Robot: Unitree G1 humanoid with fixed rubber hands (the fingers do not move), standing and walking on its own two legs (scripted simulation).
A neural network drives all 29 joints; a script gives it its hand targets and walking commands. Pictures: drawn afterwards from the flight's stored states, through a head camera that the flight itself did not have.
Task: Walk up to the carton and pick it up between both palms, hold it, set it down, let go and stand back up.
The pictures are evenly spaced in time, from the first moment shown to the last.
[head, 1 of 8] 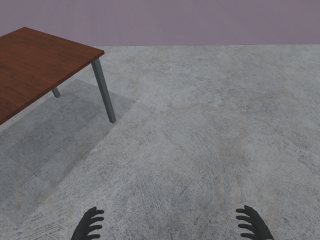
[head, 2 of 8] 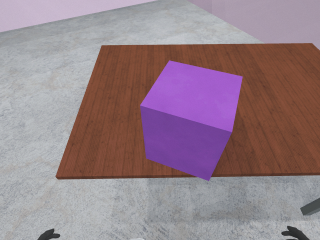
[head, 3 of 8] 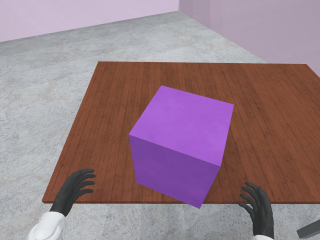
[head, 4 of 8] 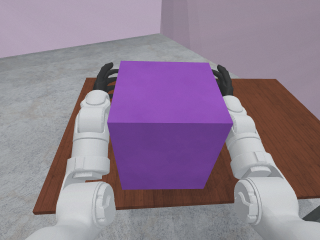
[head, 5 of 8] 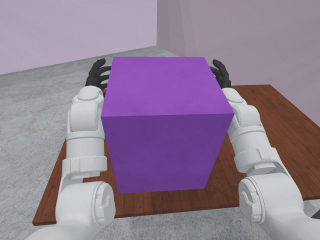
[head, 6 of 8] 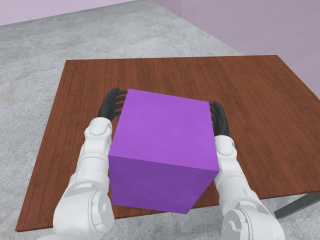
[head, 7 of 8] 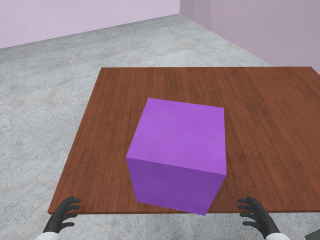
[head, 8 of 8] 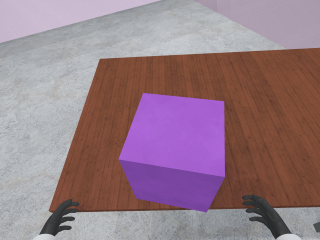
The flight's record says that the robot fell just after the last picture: no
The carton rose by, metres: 0.20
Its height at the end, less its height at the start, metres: +0.00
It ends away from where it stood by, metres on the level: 0.03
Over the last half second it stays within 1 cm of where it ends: yes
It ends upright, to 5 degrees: yes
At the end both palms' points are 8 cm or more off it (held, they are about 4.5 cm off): yes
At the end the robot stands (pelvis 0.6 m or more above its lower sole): yes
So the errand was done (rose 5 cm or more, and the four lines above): yes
